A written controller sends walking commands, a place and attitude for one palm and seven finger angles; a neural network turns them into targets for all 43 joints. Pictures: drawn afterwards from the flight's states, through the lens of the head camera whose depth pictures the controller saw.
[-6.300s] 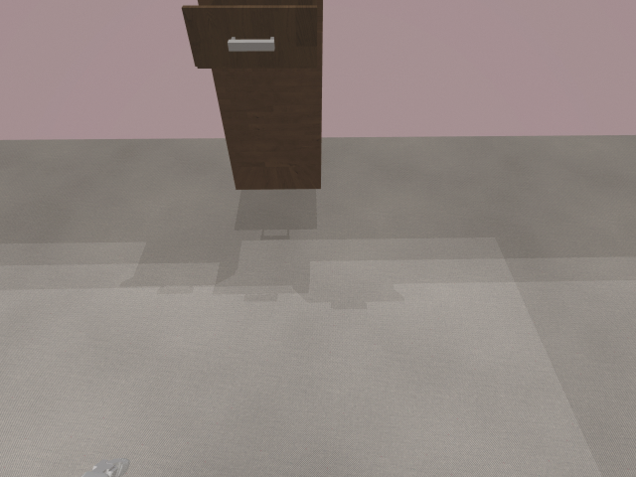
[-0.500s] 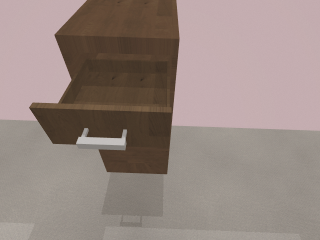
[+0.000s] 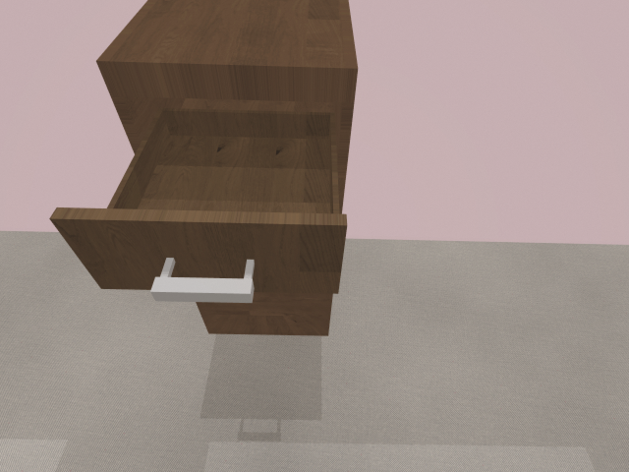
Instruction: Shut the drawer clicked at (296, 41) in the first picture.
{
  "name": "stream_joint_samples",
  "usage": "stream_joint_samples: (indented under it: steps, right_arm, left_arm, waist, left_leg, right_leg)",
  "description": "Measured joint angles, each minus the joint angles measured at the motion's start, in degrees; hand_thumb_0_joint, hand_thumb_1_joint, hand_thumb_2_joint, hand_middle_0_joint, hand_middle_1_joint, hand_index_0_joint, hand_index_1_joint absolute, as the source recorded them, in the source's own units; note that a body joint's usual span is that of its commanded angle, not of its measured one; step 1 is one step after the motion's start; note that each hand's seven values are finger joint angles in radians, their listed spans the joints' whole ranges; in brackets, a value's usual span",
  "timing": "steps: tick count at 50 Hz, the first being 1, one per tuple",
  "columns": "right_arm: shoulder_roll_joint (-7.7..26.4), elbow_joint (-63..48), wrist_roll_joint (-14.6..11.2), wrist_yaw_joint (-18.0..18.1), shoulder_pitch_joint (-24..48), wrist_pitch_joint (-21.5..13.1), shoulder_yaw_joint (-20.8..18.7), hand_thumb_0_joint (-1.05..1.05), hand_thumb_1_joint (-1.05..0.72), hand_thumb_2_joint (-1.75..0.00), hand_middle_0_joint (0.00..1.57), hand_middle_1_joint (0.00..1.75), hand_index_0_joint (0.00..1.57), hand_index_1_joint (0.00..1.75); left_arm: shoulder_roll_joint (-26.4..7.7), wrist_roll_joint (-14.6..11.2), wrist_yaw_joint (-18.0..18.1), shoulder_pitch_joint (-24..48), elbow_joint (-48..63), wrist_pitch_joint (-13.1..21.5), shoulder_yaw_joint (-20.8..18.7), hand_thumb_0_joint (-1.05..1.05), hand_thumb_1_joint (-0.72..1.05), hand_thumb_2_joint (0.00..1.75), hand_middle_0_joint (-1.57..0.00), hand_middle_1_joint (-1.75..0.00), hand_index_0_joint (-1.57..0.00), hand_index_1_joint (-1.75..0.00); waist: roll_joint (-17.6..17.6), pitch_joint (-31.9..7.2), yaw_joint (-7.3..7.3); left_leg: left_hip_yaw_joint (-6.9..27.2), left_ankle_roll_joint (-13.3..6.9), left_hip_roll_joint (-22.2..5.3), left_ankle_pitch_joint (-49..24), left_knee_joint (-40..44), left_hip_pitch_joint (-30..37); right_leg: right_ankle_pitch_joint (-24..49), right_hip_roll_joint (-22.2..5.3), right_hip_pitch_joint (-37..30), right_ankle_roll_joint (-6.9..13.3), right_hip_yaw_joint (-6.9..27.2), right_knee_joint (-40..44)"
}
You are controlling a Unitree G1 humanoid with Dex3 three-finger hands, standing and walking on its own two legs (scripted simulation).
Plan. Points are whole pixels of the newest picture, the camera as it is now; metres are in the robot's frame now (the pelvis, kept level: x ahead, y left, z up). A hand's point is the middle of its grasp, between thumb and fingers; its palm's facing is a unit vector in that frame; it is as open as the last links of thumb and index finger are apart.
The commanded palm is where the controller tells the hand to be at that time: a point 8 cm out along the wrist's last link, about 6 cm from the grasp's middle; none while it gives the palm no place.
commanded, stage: shuffle to correct the standing spot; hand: left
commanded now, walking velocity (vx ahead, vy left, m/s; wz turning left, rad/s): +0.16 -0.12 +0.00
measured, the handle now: (206, 277) +0.35 +0.17 +0.04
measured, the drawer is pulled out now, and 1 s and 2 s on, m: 0.28 0.28 0.28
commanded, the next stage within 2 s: come to a stop and stand still in 0.04 s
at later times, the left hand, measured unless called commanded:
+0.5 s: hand out of the picture +0.03 +0.13 -0.18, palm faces +0.04 -0.98 -0.17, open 7.4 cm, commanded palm none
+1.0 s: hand out of the picture +0.09 +0.16 -0.17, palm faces -0.04 -0.96 -0.26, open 7.4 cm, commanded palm none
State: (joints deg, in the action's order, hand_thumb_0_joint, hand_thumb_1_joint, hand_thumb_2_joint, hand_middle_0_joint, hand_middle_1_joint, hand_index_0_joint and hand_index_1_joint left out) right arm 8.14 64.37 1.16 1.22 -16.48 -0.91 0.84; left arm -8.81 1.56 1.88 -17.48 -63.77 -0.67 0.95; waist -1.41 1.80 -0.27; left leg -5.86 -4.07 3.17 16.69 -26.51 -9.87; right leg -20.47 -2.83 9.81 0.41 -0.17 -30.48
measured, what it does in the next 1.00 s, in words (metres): stands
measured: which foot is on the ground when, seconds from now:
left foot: down 0.00-1.00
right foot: down 0.00-1.00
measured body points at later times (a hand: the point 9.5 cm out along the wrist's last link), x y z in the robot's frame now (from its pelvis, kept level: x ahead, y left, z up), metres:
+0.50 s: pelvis +0.05 -0.03 +0.00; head +0.09 -0.02 +0.45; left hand +0.03 +0.18 -0.17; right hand +0.11 -0.25 -0.15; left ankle +0.03 +0.07 -0.74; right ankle -0.04 -0.13 -0.73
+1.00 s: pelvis +0.02 -0.03 -0.01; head +0.05 -0.03 +0.44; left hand +0.09 +0.21 -0.15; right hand +0.08 -0.28 -0.15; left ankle +0.03 +0.07 -0.74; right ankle -0.04 -0.13 -0.74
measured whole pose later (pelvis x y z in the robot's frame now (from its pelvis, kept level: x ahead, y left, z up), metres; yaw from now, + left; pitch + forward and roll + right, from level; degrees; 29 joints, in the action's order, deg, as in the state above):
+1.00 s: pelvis +0.02 -0.03 -0.01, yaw +0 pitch +0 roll +0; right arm 12.2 56.3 1.4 0.1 -10.3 1.9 -1.2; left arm -12.0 1.0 3.0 -13.1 -53.2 -0.6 1.1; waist -0.2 3.4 -0.8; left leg -5.9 -2.0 -0.2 16.7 -33.1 -16.4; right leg -22.8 0.2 9.5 1.2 -1.9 -32.3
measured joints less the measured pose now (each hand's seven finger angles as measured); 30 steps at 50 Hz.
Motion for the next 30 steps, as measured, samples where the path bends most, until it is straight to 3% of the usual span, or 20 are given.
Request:
stream_joint_samples:
  steps: [4,7,9,13,15,16,20,24,30]
  right_arm:
    - [-0.15,-0.32,0.27,0.24,-0.96,0.09,-0.56,0.0,-0.91,-0.9,0.2,0.3,0.2,0.3]
    - [0.19,-0.01,0.25,0.33,-1.68,0.13,-0.88,0.0,-0.91,-0.9,0.2,0.3,0.2,0.3]
    - [0.35,0.16,0.17,0.26,-1.82,0.17,-0.99,0.0,-0.91,-0.9,0.2,0.3,0.2,0.3]
    - [0.54,0.25,-0.21,0.38,0.04,0.71,-0.95,0.0,-0.91,-0.9,0.2,0.3,0.2,0.3]
    - [0.75,-0.13,-0.54,0.51,1.78,0.44,-0.83,0.0,-0.91,-0.9,0.2,0.3,0.2,0.3]
    - [0.61,-0.23,-0.56,0.63,2.73,0.09,-0.83,0.0,-0.91,-0.9,0.2,0.3,0.2,0.3]
    - [0.52,-1.5,-0.79,1.27,4.54,-0.55,-0.89,0.01,-0.93,-0.9,0.2,0.3,0.2,0.3]
    - [0.54,-3.33,-0.85,1.37,6.51,-0.19,-1.05,0.0,-0.92,-0.9,0.2,0.3,0.2,0.3]
    - [0.58,-5.7,-0.48,0.88,8.37,0.64,-1.55,0.0,-0.92,-0.9,0.2,0.3,0.2,0.3]
  left_arm:
    - [0.28,0.33,-0.54,-0.51,0.16,0.01,-0.41,0.0,0.91,0.9,-0.2,-0.3,-0.19,-0.3]
    - [0.78,0.27,-0.72,-0.91,0.36,0.74,-0.79,0.0,0.91,0.9,-0.2,-0.3,-0.19,-0.3]
    - [0.99,0.17,-0.55,-1.36,0.69,1.66,-1.04,0.0,0.91,0.9,-0.2,-0.3,-0.19,-0.3]
    - [1.58,0.21,0.48,-2.24,0.72,2.9,-1.04,0.0,0.91,0.9,-0.2,-0.3,-0.19,-0.3]
    - [2.03,-0.05,0.74,-2.84,0.25,2.7,-0.65,0.0,0.91,0.9,-0.2,-0.3,-0.19,-0.3]
    - [2.09,-0.31,0.76,-3.04,-0.14,2.29,-0.5,0.0,0.91,0.9,-0.2,-0.3,-0.19,-0.3]
    - [2.17,-0.61,1.19,-2.4,-0.73,0.28,-0.28,0.0,0.91,0.9,-0.2,-0.3,-0.2,-0.3]
    - [1.72,-0.56,1.43,-0.25,1.38,0.37,-0.51,0.0,0.91,0.9,-0.2,-0.3,-0.2,-0.3]
    - [-0.7,-0.33,1.67,1.9,4.48,0.46,-1.36,0.01,0.92,0.9,-0.2,-0.3,-0.2,-0.3]
  waist:
    - [-0.03,-0.25,-0.16]
    - [1.26,-0.54,-0.28]
    - [1.86,-0.52,-0.31]
    - [1.47,0.66,0.74]
    - [1.13,1.45,1.05]
    - [0.48,1.82,1.11]
    - [-1.15,1.25,1.29]
    - [-1.01,1.39,1.71]
    - [0.05,1.26,1.18]
  left_leg:
    - [-0.17,0.53,-0.48,1.57,-1.7,-0.73]
    - [0.6,1.5,-1.98,3.45,-4.14,-1.68]
    - [1.03,1.8,-3.23,4.98,-7.68,-3.14]
    - [1.36,2.65,-4.21,11.04,-15.07,-7.03]
    - [1.32,3.0,-4.22,4.25,-9.38,-6.2]
    - [0.88,2.19,-3.97,0.97,-8.12,-5.26]
    - [-0.01,1.66,-2.73,2.32,-5.54,-2.91]
    - [-0.14,1.73,-2.1,0.8,-3.17,-3.2]
    - [-0.54,2.05,-2.26,-0.28,-2.96,-4.6]
  right_leg:
    - [-1.62,0.24,1.41,1.39,-0.69,-2.49]
    - [-2.03,1.5,0.69,-0.12,-1.52,-1.59]
    - [-2.51,2.58,0.2,0.37,-2.39,-1.4]
    - [-3.06,3.73,-1.75,1.57,-3.25,-0.34]
    - [-3.35,3.99,-2.53,1.38,-2.96,-0.7]
    - [-3.72,3.74,-2.65,1.18,-2.53,-1.74]
    - [-3.41,2.49,-3.47,0.02,-1.77,-1.69]
    - [-2.74,1.99,-3.32,0.06,-1.67,0.81]
    - [-2.57,2.08,-1.39,0.53,-1.28,0.11]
